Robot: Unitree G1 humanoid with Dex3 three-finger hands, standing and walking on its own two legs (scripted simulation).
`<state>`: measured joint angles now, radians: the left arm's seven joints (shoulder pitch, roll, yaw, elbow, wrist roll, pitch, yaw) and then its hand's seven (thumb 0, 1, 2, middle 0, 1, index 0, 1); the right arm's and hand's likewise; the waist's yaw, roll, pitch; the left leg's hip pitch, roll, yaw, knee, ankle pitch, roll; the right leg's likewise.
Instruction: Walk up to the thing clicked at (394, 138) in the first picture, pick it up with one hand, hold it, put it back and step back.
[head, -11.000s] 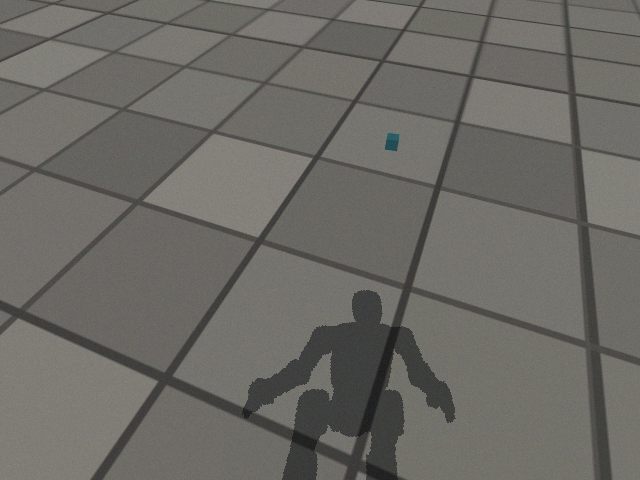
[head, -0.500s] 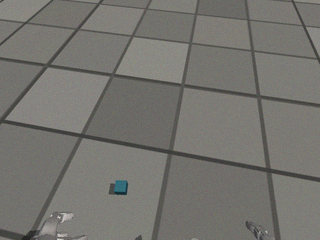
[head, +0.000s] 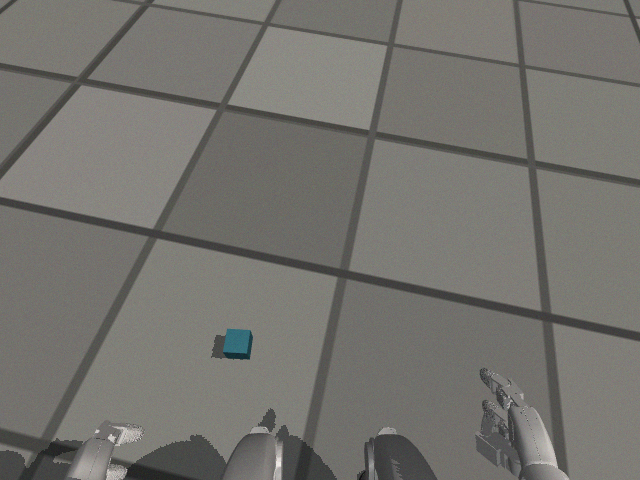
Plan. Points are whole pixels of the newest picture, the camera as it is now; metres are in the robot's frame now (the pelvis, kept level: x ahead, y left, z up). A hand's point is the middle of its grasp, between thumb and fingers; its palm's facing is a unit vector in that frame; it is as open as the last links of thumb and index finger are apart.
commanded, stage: rise first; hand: left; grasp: from above
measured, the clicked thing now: (238, 344) +0.46 +0.22 -0.65
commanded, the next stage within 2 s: none
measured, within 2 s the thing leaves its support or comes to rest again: neither
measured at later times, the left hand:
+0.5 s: hand (168, 416) +0.24 +0.27 -0.31, palm faces -0.43 -0.50 -0.75, open 13.2 cm
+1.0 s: hand (190, 371) +0.34 +0.28 -0.44, palm faces -0.49 -0.13 -0.86, open 12.9 cm
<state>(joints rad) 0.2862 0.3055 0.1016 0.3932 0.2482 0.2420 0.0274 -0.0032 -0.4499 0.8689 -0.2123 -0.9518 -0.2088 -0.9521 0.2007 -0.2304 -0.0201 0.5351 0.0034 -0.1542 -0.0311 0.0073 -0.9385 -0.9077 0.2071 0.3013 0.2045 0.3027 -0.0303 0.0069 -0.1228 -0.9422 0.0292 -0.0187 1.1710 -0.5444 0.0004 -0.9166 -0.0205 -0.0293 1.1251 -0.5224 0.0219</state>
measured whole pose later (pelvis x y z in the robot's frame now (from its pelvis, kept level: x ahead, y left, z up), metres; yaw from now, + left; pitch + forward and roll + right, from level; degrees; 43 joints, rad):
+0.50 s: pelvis -0.05 -0.01 -0.17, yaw -1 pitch +33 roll -2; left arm -0.22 0.47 0.11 0.72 0.67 -0.08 0.10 0.00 -0.39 0.85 -0.27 -0.91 -0.26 -0.91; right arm 0.09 -0.30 -0.05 0.65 0.00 -0.21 0.02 0.01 -0.93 -0.91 0.21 0.30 0.20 0.30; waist -0.04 0.01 -0.19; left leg -1.71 0.02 -0.04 1.82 -0.68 -0.01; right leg -1.70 -0.03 -0.02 1.80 -0.67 0.01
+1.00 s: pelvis -0.09 +0.00 -0.29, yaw -4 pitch +34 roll -6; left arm -0.73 0.70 0.13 1.19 1.10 -0.30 0.21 0.00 -0.31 0.86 -0.26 -0.83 -0.25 -0.83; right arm 0.18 -0.28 -0.02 0.74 -0.07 -0.06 0.08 0.00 -0.89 -0.90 0.21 0.30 0.20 0.30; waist -0.14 0.00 -0.11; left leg -2.15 0.02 -0.09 2.22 -0.67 0.00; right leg -2.10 -0.01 -0.05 2.14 -0.65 0.02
